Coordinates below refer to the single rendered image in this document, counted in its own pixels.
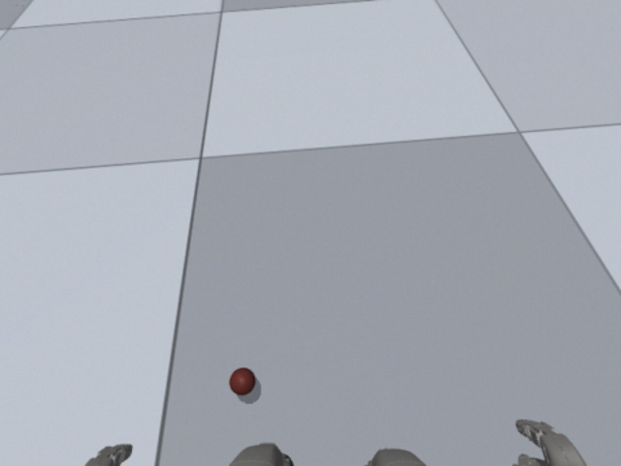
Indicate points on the ball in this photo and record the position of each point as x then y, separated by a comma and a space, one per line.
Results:
242, 381

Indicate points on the left robot hand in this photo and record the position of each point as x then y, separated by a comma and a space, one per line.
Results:
111, 456

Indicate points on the right robot hand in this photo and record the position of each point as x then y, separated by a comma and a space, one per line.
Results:
557, 449

